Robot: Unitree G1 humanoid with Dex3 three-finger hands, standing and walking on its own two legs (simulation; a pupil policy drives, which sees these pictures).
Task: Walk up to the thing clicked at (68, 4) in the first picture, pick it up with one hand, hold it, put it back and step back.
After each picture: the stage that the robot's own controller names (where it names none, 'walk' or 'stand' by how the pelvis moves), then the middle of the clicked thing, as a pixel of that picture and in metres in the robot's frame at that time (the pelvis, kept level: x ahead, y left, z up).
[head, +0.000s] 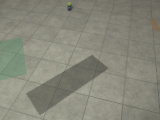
stand; (69, 6) +2.40 +0.14 -0.72
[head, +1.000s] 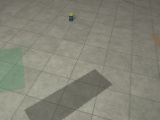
walk; (71, 17) +2.27 +0.12 -0.71
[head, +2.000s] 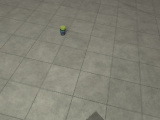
walk; (62, 30) +1.68 +0.15 -0.71
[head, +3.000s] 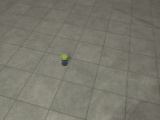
walk; (64, 60) +1.16 +0.14 -0.72
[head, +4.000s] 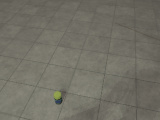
walk; (58, 98) +0.75 +0.20 -0.70
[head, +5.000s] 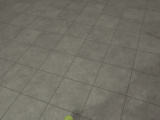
walk; out of the picture +0.51 +0.18 -0.71
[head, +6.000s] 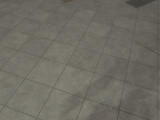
stand; out of the picture +0.38 +0.14 -0.72
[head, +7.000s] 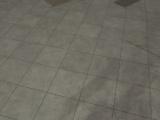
stand; out of the picture +0.38 +0.18 -0.72
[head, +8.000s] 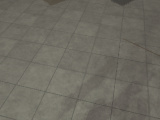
stand; out of the picture +0.37 +0.19 -0.73
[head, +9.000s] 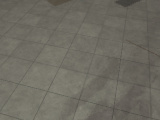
stand; out of the picture +0.38 +0.18 -0.73
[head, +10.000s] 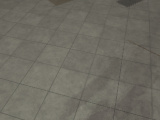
stand; out of the picture +0.38 +0.18 -0.73
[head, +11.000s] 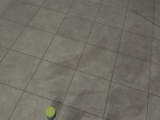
go down; (50, 113) +0.42 +0.16 -0.64
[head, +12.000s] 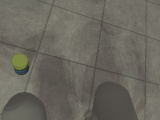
go down; (20, 64) +0.48 +0.19 -0.30
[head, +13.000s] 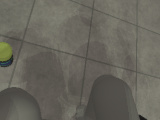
close in; (3, 55) +0.47 +0.21 -0.26
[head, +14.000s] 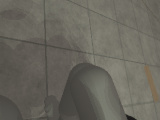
close; out of the picture +0.46 +0.24 -0.23
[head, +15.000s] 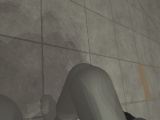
close; out of the picture +0.44 +0.23 -0.24
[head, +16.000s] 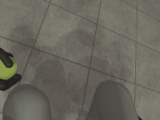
lift; (4, 72) +0.37 +0.23 -0.13
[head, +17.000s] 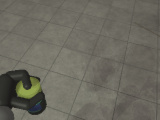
hold; (32, 97) +0.32 +0.16 +0.02
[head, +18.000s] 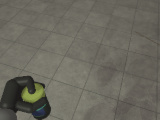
hold; (37, 102) +0.32 +0.16 +0.00
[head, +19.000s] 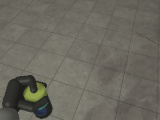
hold; (39, 101) +0.32 +0.15 +0.00
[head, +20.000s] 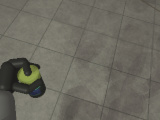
crouch; (33, 82) +0.39 +0.15 -0.06
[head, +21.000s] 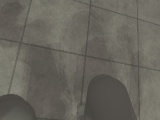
lower; out of the picture +0.51 +0.22 -0.11
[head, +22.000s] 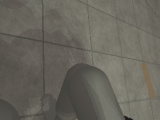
lower; out of the picture +0.45 +0.26 -0.25
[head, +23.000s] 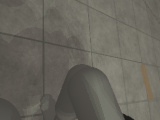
lower; out of the picture +0.45 +0.26 -0.25
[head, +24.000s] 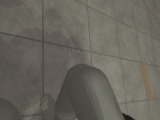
lower; out of the picture +0.45 +0.25 -0.25
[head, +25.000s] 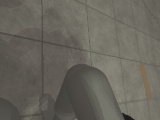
lower; out of the picture +0.45 +0.25 -0.25
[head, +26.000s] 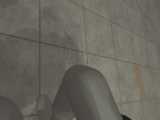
open; out of the picture +0.45 +0.24 -0.26
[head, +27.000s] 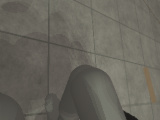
stand; out of the picture +0.45 +0.23 -0.25
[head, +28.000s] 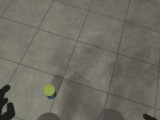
walk; (50, 91) +0.44 +0.15 -0.50
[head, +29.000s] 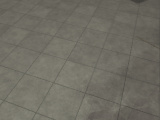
stand; out of the picture +0.39 +0.13 -0.66
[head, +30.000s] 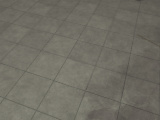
stand; out of the picture +0.40 +0.14 -0.67
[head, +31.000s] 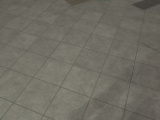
stand; out of the picture +0.40 +0.12 -0.72
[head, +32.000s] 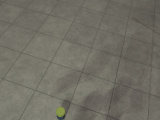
walk; (60, 113) +0.46 +0.10 -0.71
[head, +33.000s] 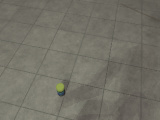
walk; (60, 89) +0.67 +0.17 -0.69
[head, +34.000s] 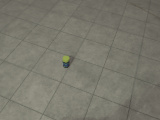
walk; (66, 61) +1.00 +0.13 -0.70
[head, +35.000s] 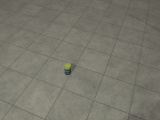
stand; (67, 69) +1.04 +0.12 -0.71
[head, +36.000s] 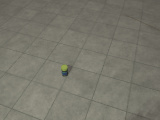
stand; (64, 70) +1.05 +0.16 -0.72
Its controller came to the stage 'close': yes
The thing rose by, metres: 0.70
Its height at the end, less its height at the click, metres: +0.00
